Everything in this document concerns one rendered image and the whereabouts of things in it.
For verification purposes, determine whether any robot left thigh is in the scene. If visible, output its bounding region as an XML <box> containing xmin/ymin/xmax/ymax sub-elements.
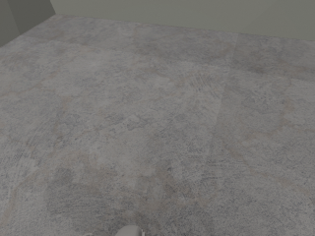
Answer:
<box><xmin>115</xmin><ymin>225</ymin><xmax>146</xmax><ymax>236</ymax></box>

